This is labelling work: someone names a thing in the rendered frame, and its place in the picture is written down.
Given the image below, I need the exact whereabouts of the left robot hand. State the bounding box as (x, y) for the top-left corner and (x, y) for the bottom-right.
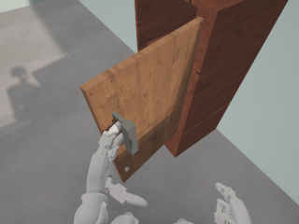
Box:
(86, 121), (148, 207)

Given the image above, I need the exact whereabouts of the cupboard door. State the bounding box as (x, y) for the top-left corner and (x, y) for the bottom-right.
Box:
(80, 17), (205, 183)

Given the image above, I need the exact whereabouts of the left robot forearm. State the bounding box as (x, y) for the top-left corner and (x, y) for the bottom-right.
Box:
(74, 192), (108, 224)

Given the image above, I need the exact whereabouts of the handle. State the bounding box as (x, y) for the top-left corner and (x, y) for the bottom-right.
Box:
(112, 111), (139, 156)

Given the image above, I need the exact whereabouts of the right robot hand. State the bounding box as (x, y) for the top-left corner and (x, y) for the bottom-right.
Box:
(214, 182), (252, 224)

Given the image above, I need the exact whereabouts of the robot left thigh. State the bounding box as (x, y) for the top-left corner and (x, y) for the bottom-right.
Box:
(111, 215), (139, 224)

